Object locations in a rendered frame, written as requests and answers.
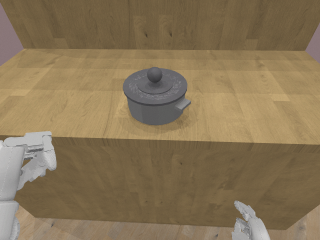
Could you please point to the left robot hand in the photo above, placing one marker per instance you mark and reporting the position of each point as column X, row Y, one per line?
column 34, row 146

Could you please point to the lid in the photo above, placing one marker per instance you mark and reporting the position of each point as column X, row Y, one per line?
column 139, row 89

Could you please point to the knob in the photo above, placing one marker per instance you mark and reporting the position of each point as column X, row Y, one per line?
column 154, row 74

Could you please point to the left robot forearm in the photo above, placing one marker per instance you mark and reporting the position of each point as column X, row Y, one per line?
column 9, row 224

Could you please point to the right robot hand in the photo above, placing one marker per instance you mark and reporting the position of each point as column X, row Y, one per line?
column 254, row 228

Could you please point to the pot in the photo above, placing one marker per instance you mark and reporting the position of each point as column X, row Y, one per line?
column 158, row 115

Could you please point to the table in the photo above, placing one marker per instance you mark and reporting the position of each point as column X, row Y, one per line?
column 251, row 133

